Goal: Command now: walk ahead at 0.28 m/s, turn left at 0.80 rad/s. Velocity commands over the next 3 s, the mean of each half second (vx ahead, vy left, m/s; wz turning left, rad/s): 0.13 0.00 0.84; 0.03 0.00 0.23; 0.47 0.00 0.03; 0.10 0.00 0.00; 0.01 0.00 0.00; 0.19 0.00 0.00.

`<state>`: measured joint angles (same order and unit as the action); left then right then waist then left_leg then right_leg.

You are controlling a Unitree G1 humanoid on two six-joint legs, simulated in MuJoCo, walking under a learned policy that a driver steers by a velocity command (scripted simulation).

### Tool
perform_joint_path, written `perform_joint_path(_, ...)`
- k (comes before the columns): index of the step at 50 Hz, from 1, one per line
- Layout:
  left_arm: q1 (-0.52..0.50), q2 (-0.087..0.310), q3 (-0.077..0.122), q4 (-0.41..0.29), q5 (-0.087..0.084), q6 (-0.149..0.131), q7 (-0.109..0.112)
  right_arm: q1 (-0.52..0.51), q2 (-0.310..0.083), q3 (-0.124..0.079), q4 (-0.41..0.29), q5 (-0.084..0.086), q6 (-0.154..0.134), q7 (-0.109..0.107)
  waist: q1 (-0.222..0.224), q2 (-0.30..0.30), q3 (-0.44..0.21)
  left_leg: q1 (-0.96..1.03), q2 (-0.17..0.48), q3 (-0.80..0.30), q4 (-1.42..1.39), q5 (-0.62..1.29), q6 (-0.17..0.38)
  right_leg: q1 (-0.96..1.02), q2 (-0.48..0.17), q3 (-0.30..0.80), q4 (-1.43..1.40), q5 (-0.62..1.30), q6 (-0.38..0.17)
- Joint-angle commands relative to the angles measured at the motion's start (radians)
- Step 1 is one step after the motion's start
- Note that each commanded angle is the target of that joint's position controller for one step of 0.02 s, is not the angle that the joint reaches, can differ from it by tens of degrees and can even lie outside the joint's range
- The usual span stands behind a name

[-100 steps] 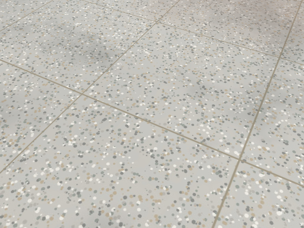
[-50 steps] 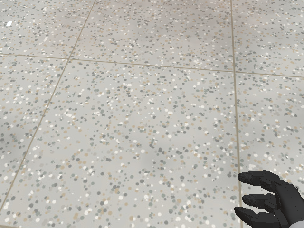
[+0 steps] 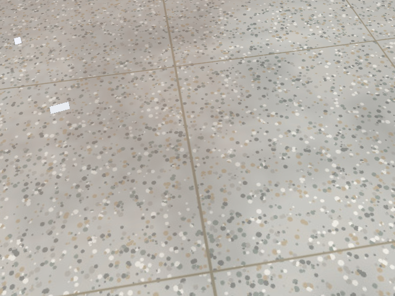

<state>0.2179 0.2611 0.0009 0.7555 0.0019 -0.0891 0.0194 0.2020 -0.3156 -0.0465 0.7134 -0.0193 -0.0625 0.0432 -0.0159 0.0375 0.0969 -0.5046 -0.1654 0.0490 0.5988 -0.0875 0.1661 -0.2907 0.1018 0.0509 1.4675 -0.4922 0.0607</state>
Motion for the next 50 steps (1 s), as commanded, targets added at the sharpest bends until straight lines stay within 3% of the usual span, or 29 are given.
perform_joint_path(1, 0.042, 0.187, 0.043, -0.141, 0.008, -0.005, -0.006, -0.006, -0.147, -0.045, -0.144, 0.031, 0.000, -0.020, 0.055, -0.192, -0.226, 0.428, 0.378, -0.707, -0.311, 0.177, 0.232, -0.396, -0.060, 0.127, 0.032, 0.023, -0.019)
perform_joint_path(3, 0.032, 0.178, 0.050, -0.150, 0.021, 0.024, 0.004, -0.022, -0.142, -0.049, -0.149, 0.028, 0.007, -0.025, 0.079, -0.148, -0.138, 0.229, 0.282, -0.563, -0.314, 0.354, 0.190, -0.311, -0.085, 0.120, -0.145, 0.029, 0.009)
perform_joint_path(4, 0.013, 0.152, 0.044, -0.158, 0.026, 0.024, 0.010, -0.013, -0.136, -0.050, -0.141, 0.033, 0.011, -0.032, 0.074, -0.137, -0.135, 0.172, 0.237, -0.493, -0.291, 0.457, 0.168, -0.274, -0.090, 0.105, -0.262, 0.043, 0.023)
perform_joint_path(7, -0.070, 0.090, 0.030, -0.185, 0.013, 0.032, 0.024, 0.014, -0.170, -0.069, -0.130, 0.043, 0.049, -0.072, 0.048, -0.055, -0.246, 0.195, 0.166, -0.428, -0.210, 0.592, 0.096, -0.211, -0.034, 0.075, -0.540, 0.201, 0.059)
perform_joint_path(10, -0.143, 0.100, 0.036, -0.195, -0.004, 0.043, 0.023, 0.003, -0.169, -0.077, -0.151, 0.062, 0.093, -0.099, 0.019, 0.032, -0.300, 0.247, 0.141, -0.456, -0.171, 0.390, 0.007, -0.194, -0.006, 0.099, -0.688, 0.336, 0.058)
perform_joint_path(13, -0.213, 0.111, 0.047, -0.204, -0.003, 0.034, 0.015, 0.006, -0.145, -0.076, -0.172, 0.050, 0.109, -0.105, -0.010, 0.103, -0.248, 0.269, 0.146, -0.546, -0.157, 0.193, -0.018, -0.190, -0.002, 0.135, -0.813, 0.350, 0.043)
perform_joint_path(16, -0.170, 0.144, 0.073, -0.176, -0.004, 0.012, 0.003, -0.040, -0.123, -0.076, -0.206, 0.046, 0.109, -0.098, 0.019, 0.140, -0.220, 0.268, 0.133, -0.616, -0.081, 0.066, -0.048, -0.060, -0.029, 0.151, -1.032, 0.409, 0.003)
perform_joint_path(17, -0.129, 0.146, 0.080, -0.158, -0.003, 0.008, 0.001, -0.037, -0.095, -0.067, -0.213, 0.048, 0.111, -0.092, 0.028, 0.087, -0.236, 0.205, 0.087, -0.579, 0.019, -0.144, -0.077, 0.075, -0.099, 0.162, -1.134, 0.524, -0.036)
perform_joint_path(18, -0.130, 0.185, 0.088, -0.169, 0.013, 0.018, 0.008, 0.053, -0.021, -0.045, -0.203, 0.036, 0.112, -0.086, -0.024, -0.096, -0.289, 0.054, -0.003, -0.442, 0.242, -0.522, -0.121, 0.263, -0.320, 0.340, -1.105, 0.662, -0.143)
perform_joint_path(19, -0.105, 0.205, 0.091, -0.177, 0.050, 0.035, 0.007, 0.100, -0.071, -0.052, -0.228, 0.036, 0.103, -0.075, -0.057, -0.269, -0.301, -0.080, -0.053, -0.307, 0.423, -0.641, -0.172, 0.293, -0.485, 0.563, -1.123, 0.790, -0.302)
perform_joint_path(20, -0.103, 0.190, 0.099, -0.179, 0.041, 0.040, 0.010, 0.113, -0.155, -0.070, -0.213, 0.029, 0.093, -0.064, -0.051, -0.299, -0.304, -0.135, 0.041, -0.251, 0.599, -0.571, -0.221, 0.262, -0.535, 0.661, -1.135, 0.693, -0.374)
perform_joint_path(21, -0.135, 0.132, 0.085, -0.196, 0.030, 0.047, 0.015, 0.086, -0.200, -0.082, -0.178, 0.037, 0.099, -0.065, -0.023, -0.193, -0.252, -0.140, 0.077, -0.239, 0.664, -0.484, -0.240, 0.208, -0.451, 0.518, -1.114, 0.598, -0.339)
perform_joint_path(22, -0.147, 0.111, 0.076, -0.202, 0.021, 0.061, 0.019, 0.066, -0.188, -0.081, -0.158, 0.036, 0.111, -0.072, -0.015, -0.120, -0.215, -0.130, 0.090, -0.219, 0.710, -0.420, -0.253, 0.154, -0.373, 0.401, -1.103, 0.535, -0.286)
perform_joint_path(23, -0.154, 0.120, 0.073, -0.203, 0.014, 0.071, 0.021, 0.058, -0.159, -0.070, -0.159, 0.033, 0.118, -0.077, -0.011, -0.097, -0.186, -0.119, 0.089, -0.193, 0.734, -0.383, -0.258, 0.095, -0.331, 0.343, -1.116, 0.525, -0.266)
perform_joint_path(25, -0.133, 0.141, 0.074, -0.182, 0.019, 0.083, 0.024, 0.031, -0.097, -0.045, -0.173, 0.032, 0.112, -0.075, -0.003, -0.109, -0.165, -0.076, 0.093, -0.136, 0.663, -0.343, -0.257, 0.046, -0.276, 0.247, -1.136, 0.588, -0.260)
perform_joint_path(27, -0.102, 0.144, 0.077, -0.162, 0.019, 0.092, 0.023, 0.017, -0.067, -0.030, -0.176, 0.033, 0.104, -0.076, 0.012, -0.162, -0.200, -0.043, 0.102, -0.109, 0.540, -0.354, -0.260, 0.098, -0.265, 0.206, -1.132, 0.624, -0.272)
perform_joint_path(33, -0.058, 0.174, 0.090, -0.121, -0.004, 0.105, 0.014, -0.001, -0.066, -0.019, -0.154, 0.030, 0.098, -0.061, 0.047, -0.256, -0.216, 0.146, 0.144, -0.073, 0.141, -0.333, -0.220, 0.120, -0.315, 0.226, -1.136, 0.479, -0.295)
perform_joint_path(36, -0.018, 0.163, 0.083, -0.090, -0.024, 0.108, 0.015, 0.056, -0.046, -0.019, -0.113, 0.023, 0.095, -0.049, 0.014, -0.229, -0.194, 0.321, 0.118, -0.040, -0.191, -0.149, -0.153, 0.041, -0.286, 0.194, -1.085, 0.447, -0.237)
perform_joint_path(37, 0.024, 0.144, 0.077, -0.074, -0.022, 0.101, 0.013, 0.057, -0.073, -0.021, -0.120, 0.011, 0.094, -0.049, 0.020, -0.173, -0.199, 0.417, 0.178, -0.114, -0.223, -0.088, -0.115, -0.045, -0.259, 0.159, -1.038, 0.373, -0.171)
perform_joint_path(38, 0.040, 0.072, 0.056, -0.090, 0.014, 0.086, 0.003, 0.067, -0.147, -0.034, -0.133, -0.007, 0.100, -0.056, 0.049, 0.081, -0.237, 0.518, 0.386, -0.337, -0.225, 0.100, -0.043, -0.174, -0.155, 0.033, -0.846, 0.162, -0.086)
perform_joint_path(39, -0.050, 0.084, 0.061, -0.127, 0.013, 0.074, 0.006, 0.030, -0.123, -0.029, -0.121, -0.030, 0.090, -0.046, 0.015, 0.223, -0.184, 0.302, 0.506, -0.446, -0.292, 0.044, 0.081, -0.185, -0.118, -0.018, -0.839, -0.017, -0.042)
perform_joint_path(40, -0.092, 0.133, 0.075, -0.122, 0.008, 0.074, 0.010, -0.019, -0.075, -0.014, -0.137, -0.038, 0.073, -0.044, 0.004, 0.145, -0.127, 0.245, 0.455, -0.411, -0.320, -0.036, 0.080, -0.134, -0.145, 0.012, -0.749, 0.008, -0.023)
perform_joint_path(41, -0.079, 0.122, 0.077, -0.104, 0.006, 0.078, 0.009, -0.049, -0.043, -0.005, -0.125, -0.032, 0.060, -0.047, 0.022, 0.130, -0.118, 0.239, 0.408, -0.360, -0.308, -0.057, 0.044, -0.124, -0.141, 0.012, -0.735, 0.057, -0.014)
perform_joint_path(42, -0.053, 0.112, 0.079, -0.079, 0.009, 0.086, 0.012, -0.064, -0.051, -0.007, -0.124, -0.016, 0.052, -0.050, 0.026, 0.127, -0.107, 0.242, 0.369, -0.318, -0.291, -0.026, 0.022, -0.113, -0.139, 0.004, -0.723, 0.080, 0.000)
perform_joint_path(43, -0.036, 0.110, 0.079, -0.072, 0.015, 0.091, 0.013, -0.076, -0.047, -0.005, -0.116, -0.005, 0.046, -0.051, 0.030, 0.130, -0.101, 0.245, 0.364, -0.307, -0.269, 0.061, 0.014, -0.101, -0.151, 0.015, -0.718, 0.104, 0.009)
perform_joint_path(46, -0.015, 0.065, 0.062, -0.061, 0.004, 0.086, 0.003, -0.056, -0.024, 0.003, -0.094, 0.006, 0.049, -0.051, 0.039, 0.107, -0.134, 0.289, 0.329, -0.262, -0.193, 0.255, 0.007, -0.018, -0.143, -0.015, -0.843, 0.151, 0.016)
perform_joint_path(47, -0.012, 0.059, 0.057, -0.056, 0.004, 0.083, 0.000, -0.045, -0.020, 0.004, -0.085, 0.013, 0.051, -0.050, 0.044, 0.092, -0.141, 0.296, 0.314, -0.252, -0.173, 0.249, -0.009, 0.032, -0.139, -0.024, -0.953, 0.266, 0.011)
perform_joint_path(48, 0.012, 0.063, 0.054, -0.043, 0.012, 0.082, -0.003, 0.012, -0.018, 0.002, -0.064, 0.016, 0.051, -0.051, 0.034, 0.078, -0.194, 0.303, 0.289, -0.251, -0.192, -0.003, -0.031, 0.105, -0.122, -0.047, -0.983, 0.335, 0.006)
perform_joint_path(50, 0.019, 0.125, 0.071, -0.046, -0.013, 0.078, -0.004, 0.075, -0.084, -0.019, -0.059, 0.018, 0.054, -0.045, -0.013, 0.076, -0.117, 0.202, 0.287, -0.355, -0.262, -0.681, -0.006, 0.056, -0.092, -0.088, -0.856, 0.038, -0.050)
